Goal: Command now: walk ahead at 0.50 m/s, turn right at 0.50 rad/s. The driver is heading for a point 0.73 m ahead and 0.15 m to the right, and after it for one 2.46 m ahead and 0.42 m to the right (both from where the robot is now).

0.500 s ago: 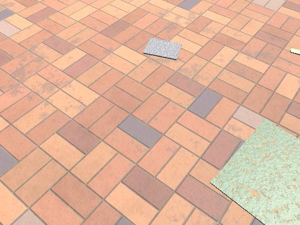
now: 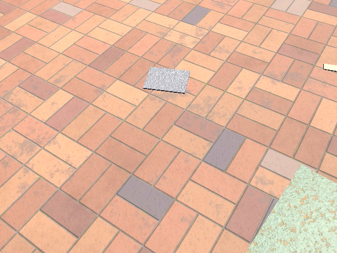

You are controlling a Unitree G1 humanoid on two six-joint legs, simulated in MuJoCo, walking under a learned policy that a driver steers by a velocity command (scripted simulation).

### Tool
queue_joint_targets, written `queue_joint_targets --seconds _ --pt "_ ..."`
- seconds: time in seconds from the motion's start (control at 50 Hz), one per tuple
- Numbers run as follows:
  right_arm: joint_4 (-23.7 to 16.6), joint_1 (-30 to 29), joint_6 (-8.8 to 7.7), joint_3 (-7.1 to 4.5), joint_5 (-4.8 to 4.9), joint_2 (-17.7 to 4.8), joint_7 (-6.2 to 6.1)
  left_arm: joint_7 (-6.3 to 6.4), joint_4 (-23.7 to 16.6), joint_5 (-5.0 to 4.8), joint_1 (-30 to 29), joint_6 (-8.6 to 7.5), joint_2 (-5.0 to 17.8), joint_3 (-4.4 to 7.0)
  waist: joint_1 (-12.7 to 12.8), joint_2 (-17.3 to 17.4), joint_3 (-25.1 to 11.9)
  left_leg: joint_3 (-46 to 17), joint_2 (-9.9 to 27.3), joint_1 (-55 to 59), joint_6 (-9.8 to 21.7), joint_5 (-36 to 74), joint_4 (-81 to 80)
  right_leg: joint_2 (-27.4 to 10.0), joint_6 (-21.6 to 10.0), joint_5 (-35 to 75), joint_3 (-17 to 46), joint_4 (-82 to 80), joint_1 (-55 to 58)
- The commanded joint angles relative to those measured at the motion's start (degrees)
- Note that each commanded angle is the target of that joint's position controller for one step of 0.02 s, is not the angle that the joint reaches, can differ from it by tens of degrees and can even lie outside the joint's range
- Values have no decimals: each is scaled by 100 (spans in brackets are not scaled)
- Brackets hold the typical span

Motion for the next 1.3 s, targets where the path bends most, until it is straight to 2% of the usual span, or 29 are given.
queue_joint_targets --seconds 0.02,0.1,0.16,0.18,0.2,0.22,0.24,0.26,0.28,0.32,0.4,0.5,0.6,0.66,0.7,0.72,0.74,0.76,0.78,0.82,0.84,0.88,0.92,1.04,1.16,1.24,1.26,1.28,1.3 --pt "-547 -673 -66 -35 39 -354 13 41 -280 21 299 -48 895 184 79 -552 96 174 -245 -117 -51 389 -475 -1437 -693 1359 1281 -382 16" --pt "-817 -1027 -145 -9 91 -445 19 112 -348 91 394 -15 995 222 131 -654 68 104 -432 165 56 145 -1065 -1545 -592 2129 1520 121 397" --pt "-627 -73 -248 -99 109 -700 -49 133 -528 100 -59 -27 1184 288 -384 -698 -220 145 -693 1805 286 -389 -1673 -1448 -279 2793 1624 886 -16" --pt "-420 690 -327 -175 72 -875 -115 87 -564 61 -148 -65 1155 282 -752 -376 -631 77 -600 2898 440 -291 -2037 -1093 -141 2812 1384 1866 -313" --pt "-365 1609 -382 -280 -62 -1308 -216 40 -755 -12 -151 -121 818 194 -1073 267 -1487 -1078 599 4229 725 -1344 -2216 -685 -1 1625 942 3406 -994" --pt "-396 1673 -297 -393 -135 -1825 -235 45 -925 -189 514 -102 310 102 -700 1633 -2024 -3571 1992 5447 1333 -1802 -2842 181 169 -2055 257 4828 -2743" --pt "-430 1326 -203 -351 -60 -1386 -212 98 -761 7 503 -2 797 147 -524 929 -1556 -3970 1922 4858 1428 -2576 -2991 -356 100 -1928 239 5482 -3280" --pt "-538 935 -195 -216 -9 -836 -191 54 -743 87 111 34 872 176 -488 200 -770 -3036 1617 4049 1289 -2467 -3083 -611 106 -1339 230 5514 -3274" --pt "-523 723 -210 -146 0 -593 -171 -6 -795 96 -167 46 761 160 -429 -3 -387 -2169 1309 3494 1174 -1635 -3195 -797 163 -951 165 5306 -3133" --pt "-389 828 -274 -101 25 -487 -185 -113 -843 195 -300 166 671 157 -329 416 -186 -1097 907 3042 974 -489 -3341 -990 279 -722 57 5067 -2893" --pt "-196 1199 -443 -151 127 -583 -130 -246 -1086 188 -787 321 546 108 -298 368 -201 -279 911 3154 1073 778 -3489 -1079 393 -269 -75 4995 -3283" --pt "-29 1468 -426 -167 101 -589 -120 -367 -1474 172 -1781 307 431 -3 -436 292 73 616 748 3233 1059 1128 -3643 -1142 488 679 -360 3787 -3557" --pt "146 1815 -368 -227 106 -807 -168 -449 -1803 201 -2578 278 401 -95 -619 272 272 1156 891 3611 940 1576 -3522 -1053 233 745 -883 2441 -3078" --pt "257 1964 -245 -262 97 -984 -216 -398 -1845 253 -2517 284 504 -56 -524 362 124 1485 972 4079 840 3475 -2726 -685 -71 -29 -1196 2076 -2566" --pt "278 1988 -132 -287 106 -1143 -234 -313 -1610 273 -1619 234 682 52 -132 375 -454 1644 965 4081 800 4580 -1164 -236 -361 -453 -1289 1788 -1463" --pt "204 1914 -94 -273 112 -1138 -227 -230 -1288 322 -628 185 876 171 313 98 -1005 1756 851 3389 645 3813 224 -194 -567 -280 -1050 1375 -110" --pt "-89 2076 -111 -162 145 -680 -171 -133 -1213 363 -88 185 1482 347 357 -829 -1701 1742 492 1534 395 676 2102 -1682 -1031 -1162 1000 1188 1659" --pt "-516 1797 -164 -171 125 -630 -85 -87 -1382 156 -207 247 1935 438 175 -1524 -2081 933 -668 -259 115 -2788 3646 -2849 -1737 -749 3994 258 2422" --pt "-630 1052 -196 -220 70 -914 -70 -30 -1312 85 -151 308 1748 410 380 -590 -1438 176 -340 -891 173 -2238 3687 -2614 -1570 -99 3220 143 2128" --pt "-542 1137 -281 -151 134 -723 -65 32 -1232 38 -696 246 1195 263 -162 -186 -375 143 90 -401 226 -1460 2654 -2104 -1153 1295 1851 60 595" --pt "-521 1219 -203 -156 29 -714 -69 53 -1241 4 -892 197 1068 217 -382 -200 -228 104 162 -16 171 -1447 2341 -1816 -1025 1750 1489 3 83" --pt "-394 1544 -4 -140 -73 -625 -23 28 -1269 -5 -991 68 889 136 -577 -279 -400 177 157 465 88 -1364 2048 -1594 -970 2192 1099 -123 -277" --pt "-425 1409 81 -125 -60 -524 26 -4 -1145 -11 -759 -21 956 144 -565 -318 -329 276 132 396 42 -1022 1685 -1482 -937 2190 906 -327 -423" --pt "-655 334 77 -98 55 -503 89 -10 -828 23 -129 -126 917 71 -151 -463 29 374 107 -325 198 321 355 -1475 -401 2484 388 -655 273" --pt "-893 -430 15 -17 91 -412 171 118 -526 144 235 -165 855 -22 75 -425 388 482 -350 -409 556 429 -689 -1753 -241 3069 -180 -702 1068" --pt "-734 220 -8 -64 60 -521 111 239 -445 194 5 -175 1031 -39 -334 -684 -64 971 -981 831 976 -465 -1079 -1848 11 6228 -620 561 1403" --pt "-547 860 -32 -124 55 -649 78 256 -443 228 -50 -141 1124 -17 -610 -742 -413 984 -1145 1428 1109 -686 -1214 -1848 50 6674 -687 1459 1418" --pt "-296 1723 -83 -198 4 -776 46 260 -493 192 -197 -113 1207 -2 -1049 -670 -822 789 -1125 2538 1297 -434 -1675 -1757 96 6096 -836 2681 911" --pt "-134 2596 -84 -349 -84 -1248 -24 256 -725 147 -314 -155 1089 -60 -1394 -118 -1417 -628 -36 3944 1725 -619 -1793 -1452 177 3983 -1079 4545 -315"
